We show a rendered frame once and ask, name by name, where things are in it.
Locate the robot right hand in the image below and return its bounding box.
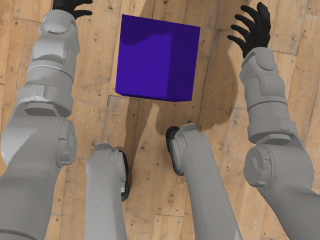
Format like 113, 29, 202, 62
227, 2, 271, 59

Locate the robot left shin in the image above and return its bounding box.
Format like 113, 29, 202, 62
86, 142, 125, 193

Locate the robot left forearm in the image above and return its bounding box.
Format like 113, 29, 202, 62
0, 9, 80, 164

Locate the carton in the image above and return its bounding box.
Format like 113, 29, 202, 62
115, 14, 201, 102

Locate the robot left upper arm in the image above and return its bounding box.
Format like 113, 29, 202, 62
0, 115, 78, 240

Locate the right robot thigh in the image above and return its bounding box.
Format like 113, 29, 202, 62
171, 130, 243, 240

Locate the robot left hand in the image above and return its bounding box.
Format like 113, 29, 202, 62
52, 0, 93, 20

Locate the robot right upper arm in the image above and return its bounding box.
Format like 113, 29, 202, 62
243, 143, 320, 240

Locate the robot right forearm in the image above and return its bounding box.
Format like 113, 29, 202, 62
239, 47, 314, 183

